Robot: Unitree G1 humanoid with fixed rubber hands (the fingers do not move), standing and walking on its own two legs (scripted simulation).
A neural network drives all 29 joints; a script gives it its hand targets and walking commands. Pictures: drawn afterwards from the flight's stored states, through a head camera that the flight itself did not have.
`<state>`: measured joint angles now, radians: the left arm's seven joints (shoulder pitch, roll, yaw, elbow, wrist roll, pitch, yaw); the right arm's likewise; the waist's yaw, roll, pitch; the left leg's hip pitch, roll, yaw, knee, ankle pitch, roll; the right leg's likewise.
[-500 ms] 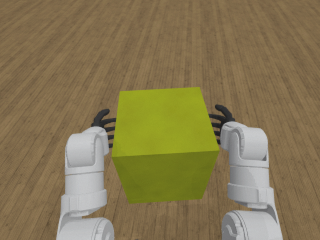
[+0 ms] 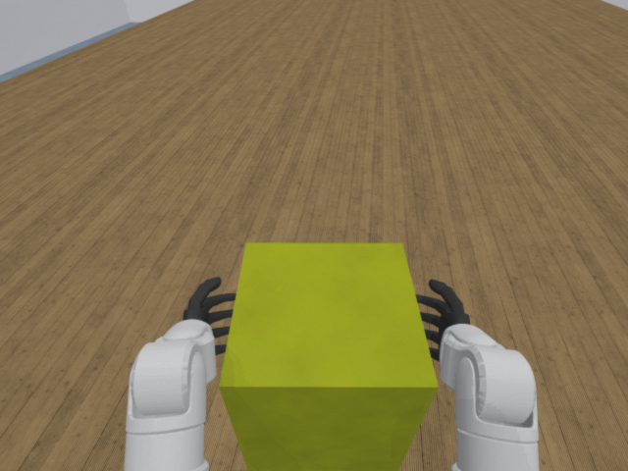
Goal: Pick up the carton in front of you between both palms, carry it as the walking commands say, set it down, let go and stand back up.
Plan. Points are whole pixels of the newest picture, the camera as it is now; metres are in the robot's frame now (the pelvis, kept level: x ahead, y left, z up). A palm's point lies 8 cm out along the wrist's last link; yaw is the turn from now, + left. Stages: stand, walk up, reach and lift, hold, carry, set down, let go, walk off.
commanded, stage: carry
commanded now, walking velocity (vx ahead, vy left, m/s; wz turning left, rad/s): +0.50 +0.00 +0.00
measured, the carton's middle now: (323, 359) +0.29 -0.01 +0.02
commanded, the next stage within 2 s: none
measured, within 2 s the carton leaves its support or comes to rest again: neither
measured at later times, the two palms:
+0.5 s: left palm (217, 221) +0.53 +0.17 +0.07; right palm (387, 218) +0.52 -0.12 +0.08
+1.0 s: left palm (238, 181) +0.64 +0.15 +0.09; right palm (390, 180) +0.64 -0.15 +0.09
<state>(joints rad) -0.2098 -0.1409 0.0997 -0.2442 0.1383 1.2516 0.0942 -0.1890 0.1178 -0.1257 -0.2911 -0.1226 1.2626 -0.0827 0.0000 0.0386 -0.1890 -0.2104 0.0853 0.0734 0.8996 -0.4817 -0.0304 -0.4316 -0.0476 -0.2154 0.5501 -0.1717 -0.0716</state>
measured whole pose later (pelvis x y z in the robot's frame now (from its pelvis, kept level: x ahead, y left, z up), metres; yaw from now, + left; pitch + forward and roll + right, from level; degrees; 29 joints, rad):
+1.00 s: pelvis +0.38 +0.00 +0.01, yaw -1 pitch +4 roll +0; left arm -0.16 -0.13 0.11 -0.21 0.16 1.19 0.08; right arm -0.16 0.13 -0.10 -0.21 -0.15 1.18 -0.07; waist 0.00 0.00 -0.17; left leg -0.27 0.08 0.18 0.55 -0.33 -0.01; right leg -0.23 -0.06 -0.16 0.54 -0.36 0.01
